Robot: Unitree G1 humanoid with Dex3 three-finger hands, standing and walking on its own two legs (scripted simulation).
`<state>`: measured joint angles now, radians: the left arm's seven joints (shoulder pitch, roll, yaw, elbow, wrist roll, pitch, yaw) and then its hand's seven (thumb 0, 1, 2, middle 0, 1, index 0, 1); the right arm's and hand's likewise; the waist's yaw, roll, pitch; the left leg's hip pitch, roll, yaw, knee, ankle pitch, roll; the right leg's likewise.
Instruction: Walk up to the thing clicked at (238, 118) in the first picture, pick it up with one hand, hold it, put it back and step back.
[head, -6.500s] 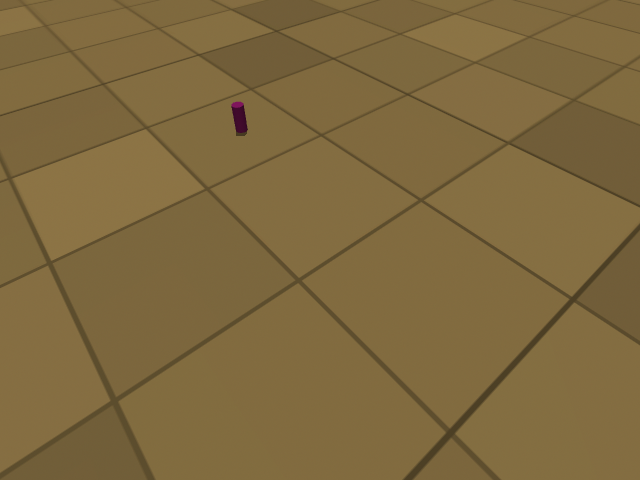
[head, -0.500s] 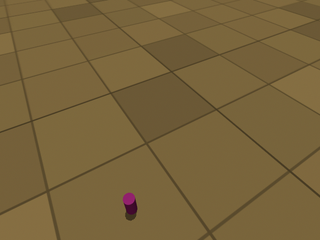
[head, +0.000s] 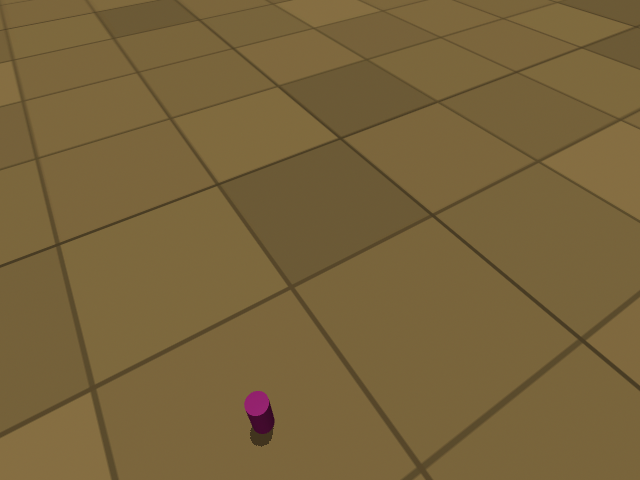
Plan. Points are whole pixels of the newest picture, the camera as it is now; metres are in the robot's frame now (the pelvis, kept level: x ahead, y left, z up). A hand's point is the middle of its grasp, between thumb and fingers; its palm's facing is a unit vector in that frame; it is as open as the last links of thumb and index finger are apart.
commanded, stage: walk up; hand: left
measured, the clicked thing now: (260, 413) +0.45 +0.20 -0.70
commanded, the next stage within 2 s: none
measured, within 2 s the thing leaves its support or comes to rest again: neither
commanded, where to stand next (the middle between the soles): +0.10 -0.01 m, yaw +0 degrees
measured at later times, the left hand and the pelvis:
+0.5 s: hand out of the picture +0.07 +0.25 -0.16, palm faces -0.02 -0.94 -0.34, open 7.4 cm; pelvis +0.00 +0.00 +0.00, yaw +0 degrees
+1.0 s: hand out of the picture +0.07 +0.30 -0.17, palm faces +0.01 -0.93 -0.36, open 7.4 cm; pelvis +0.04 +0.03 -0.01, yaw +1 degrees
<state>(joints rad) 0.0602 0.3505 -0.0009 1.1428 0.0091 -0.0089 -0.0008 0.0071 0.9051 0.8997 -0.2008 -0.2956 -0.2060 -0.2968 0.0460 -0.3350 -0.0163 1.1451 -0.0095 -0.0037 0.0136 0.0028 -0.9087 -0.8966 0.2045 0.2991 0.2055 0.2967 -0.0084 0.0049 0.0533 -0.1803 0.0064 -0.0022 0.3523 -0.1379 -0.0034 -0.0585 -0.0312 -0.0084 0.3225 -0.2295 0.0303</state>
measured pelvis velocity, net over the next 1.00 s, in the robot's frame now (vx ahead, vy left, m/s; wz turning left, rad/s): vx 0.04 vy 0.03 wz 0.02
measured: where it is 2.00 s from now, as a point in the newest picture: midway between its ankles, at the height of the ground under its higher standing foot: outside the picture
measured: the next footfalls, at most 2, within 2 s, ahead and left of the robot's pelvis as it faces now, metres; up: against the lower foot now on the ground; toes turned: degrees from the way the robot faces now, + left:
left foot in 1.02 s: +0.15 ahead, +0.15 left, +0.00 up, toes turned +3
right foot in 1.54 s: +0.08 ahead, -0.13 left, +0.00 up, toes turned +0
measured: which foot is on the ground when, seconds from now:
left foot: down 0.00-0.84, up 0.86-1.00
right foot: down 0.00-1.00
